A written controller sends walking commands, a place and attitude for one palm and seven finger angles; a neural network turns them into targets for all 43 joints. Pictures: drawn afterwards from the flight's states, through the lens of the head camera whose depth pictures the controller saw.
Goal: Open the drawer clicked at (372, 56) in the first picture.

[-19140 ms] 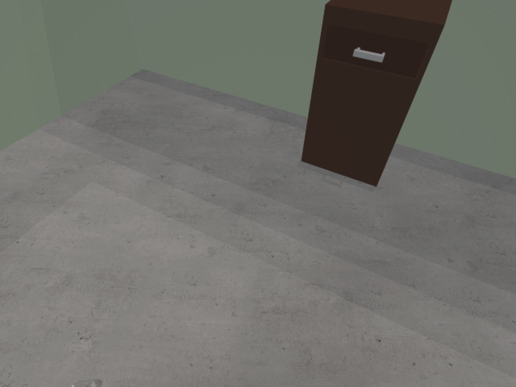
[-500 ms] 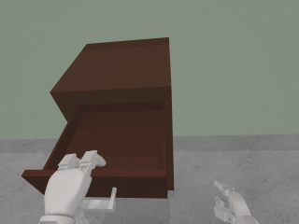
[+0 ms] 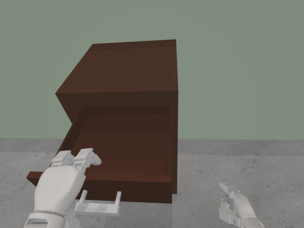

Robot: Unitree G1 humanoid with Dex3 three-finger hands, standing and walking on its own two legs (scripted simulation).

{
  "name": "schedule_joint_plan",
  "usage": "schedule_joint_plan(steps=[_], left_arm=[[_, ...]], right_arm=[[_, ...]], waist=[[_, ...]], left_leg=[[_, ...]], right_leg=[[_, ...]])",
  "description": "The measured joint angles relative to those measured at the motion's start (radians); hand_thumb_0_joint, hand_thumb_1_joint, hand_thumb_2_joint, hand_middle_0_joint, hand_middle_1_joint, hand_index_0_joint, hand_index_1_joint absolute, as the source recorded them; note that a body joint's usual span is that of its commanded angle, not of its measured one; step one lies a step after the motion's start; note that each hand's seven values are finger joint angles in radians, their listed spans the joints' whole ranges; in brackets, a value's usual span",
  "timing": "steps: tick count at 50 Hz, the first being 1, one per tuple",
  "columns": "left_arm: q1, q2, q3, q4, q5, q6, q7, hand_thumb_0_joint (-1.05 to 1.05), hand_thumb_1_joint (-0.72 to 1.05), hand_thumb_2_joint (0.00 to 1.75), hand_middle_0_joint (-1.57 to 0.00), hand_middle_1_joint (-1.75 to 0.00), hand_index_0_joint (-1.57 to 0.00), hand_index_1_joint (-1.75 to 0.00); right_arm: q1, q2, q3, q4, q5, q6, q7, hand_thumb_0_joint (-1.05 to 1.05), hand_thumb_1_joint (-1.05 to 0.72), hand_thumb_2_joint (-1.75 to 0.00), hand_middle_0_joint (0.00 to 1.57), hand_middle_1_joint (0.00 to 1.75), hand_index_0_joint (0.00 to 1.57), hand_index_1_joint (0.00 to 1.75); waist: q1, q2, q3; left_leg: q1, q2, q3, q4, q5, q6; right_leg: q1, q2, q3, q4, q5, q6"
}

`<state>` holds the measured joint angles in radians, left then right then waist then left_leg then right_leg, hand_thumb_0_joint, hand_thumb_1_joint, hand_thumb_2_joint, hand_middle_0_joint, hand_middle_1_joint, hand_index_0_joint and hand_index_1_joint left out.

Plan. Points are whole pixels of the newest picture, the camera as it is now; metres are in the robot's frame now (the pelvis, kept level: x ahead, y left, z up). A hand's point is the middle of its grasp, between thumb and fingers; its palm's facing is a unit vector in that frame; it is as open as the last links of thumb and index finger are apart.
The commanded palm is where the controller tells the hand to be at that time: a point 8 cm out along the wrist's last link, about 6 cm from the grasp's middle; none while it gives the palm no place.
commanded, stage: draw the hand back to the body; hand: left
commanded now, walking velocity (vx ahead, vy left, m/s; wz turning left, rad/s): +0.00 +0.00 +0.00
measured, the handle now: (99, 201) +0.20 +0.20 -0.05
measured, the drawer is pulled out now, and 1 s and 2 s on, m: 0.30 0.30 0.30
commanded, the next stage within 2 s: step back with the hand held close in 1.46 s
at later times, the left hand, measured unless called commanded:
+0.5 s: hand (59, 183) +0.17 +0.23 +0.12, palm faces +0.11 -0.31 -0.94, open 13.9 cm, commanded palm +0.13 +0.24 +0.17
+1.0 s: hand (53, 161) +0.19 +0.24 +0.16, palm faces +0.34 -0.85 -0.40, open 11.0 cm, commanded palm +0.14 +0.28 +0.19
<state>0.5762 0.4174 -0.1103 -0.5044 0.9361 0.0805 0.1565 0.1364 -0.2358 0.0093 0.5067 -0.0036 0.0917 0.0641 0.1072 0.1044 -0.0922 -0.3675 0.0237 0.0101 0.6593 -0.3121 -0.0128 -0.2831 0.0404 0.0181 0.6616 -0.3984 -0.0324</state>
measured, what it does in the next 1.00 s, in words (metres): stands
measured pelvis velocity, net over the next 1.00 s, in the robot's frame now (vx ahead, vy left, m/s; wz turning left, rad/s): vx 0.02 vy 0.01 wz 0.03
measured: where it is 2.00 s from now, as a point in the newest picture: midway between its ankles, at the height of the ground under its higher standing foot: outside the picture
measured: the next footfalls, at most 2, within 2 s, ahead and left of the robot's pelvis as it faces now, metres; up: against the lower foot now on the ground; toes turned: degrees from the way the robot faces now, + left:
none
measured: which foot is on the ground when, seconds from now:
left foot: down 0.00-1.00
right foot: down 0.00-1.00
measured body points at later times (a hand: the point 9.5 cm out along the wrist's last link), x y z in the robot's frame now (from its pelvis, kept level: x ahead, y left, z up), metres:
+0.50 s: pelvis +0.00 +0.02 +0.00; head -0.01 -0.02 +0.45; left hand +0.16 +0.24 +0.17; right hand +0.23 -0.17 -0.07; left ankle +0.02 +0.13 -0.72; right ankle -0.03 -0.10 -0.72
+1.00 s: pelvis +0.02 +0.01 +0.02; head +0.01 -0.01 +0.46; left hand +0.17 +0.28 +0.19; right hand +0.22 -0.20 -0.06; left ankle +0.02 +0.13 -0.72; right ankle -0.03 -0.10 -0.72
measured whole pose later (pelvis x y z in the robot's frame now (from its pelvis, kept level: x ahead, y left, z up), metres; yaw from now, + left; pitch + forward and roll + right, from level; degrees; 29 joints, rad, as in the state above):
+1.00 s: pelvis +0.02 +0.01 +0.02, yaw +2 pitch -2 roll +0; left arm 0.60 0.33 0.23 -0.54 -0.06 -0.07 0.10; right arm 0.19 -0.22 0.02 0.61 0.01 -0.11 -0.08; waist 0.04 0.05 -0.01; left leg -0.20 0.00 -0.01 0.50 -0.27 0.00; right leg -0.09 0.01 0.00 0.45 -0.34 -0.01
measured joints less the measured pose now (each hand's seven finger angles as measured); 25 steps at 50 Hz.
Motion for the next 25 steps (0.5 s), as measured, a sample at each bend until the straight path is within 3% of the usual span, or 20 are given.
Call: schedule_joint_plan(steps=[7,24,25], left_arm=[[-0.008,0.005,0.038,-0.003,-0.032,0.026,-0.021,0.00,-0.49,0.30,-0.32,-1.20,-0.32,-1.20],[-0.001,0.052,0.091,-0.046,-0.049,0.013,-0.043,0.00,-0.49,0.30,-0.32,-1.20,-0.32,-1.20],[-0.001,0.030,0.113,-0.050,-0.223,-0.001,-0.048,0.00,-0.49,0.30,-0.31,-1.20,-0.32,-1.20]], right_arm=[[0.002,-0.002,0.006,0.011,0.009,0.008,-0.005,0.01,-0.91,-0.89,0.20,0.30,0.20,0.30],[-0.004,-0.008,0.011,-0.006,0.016,0.015,-0.018,0.01,-0.91,-0.89,0.20,0.30,0.20,0.30],[-0.008,-0.004,0.014,-0.006,0.019,0.004,-0.025,0.01,-0.91,-0.89,0.20,0.30,0.20,0.30]], waist=[[-0.007,0.001,0.000],[0.004,0.001,0.015],[-0.006,0.002,0.032]], left_leg=[[0.013,-0.010,0.000,-0.020,0.008,0.009],[0.017,-0.022,0.001,-0.032,0.013,0.024],[0.032,-0.024,-0.001,-0.035,0.014,0.026]], right_leg=[[0.016,-0.011,0.000,-0.024,0.008,0.010],[0.031,-0.023,-0.001,-0.054,0.022,0.026],[0.047,-0.025,-0.003,-0.057,0.022,0.027]])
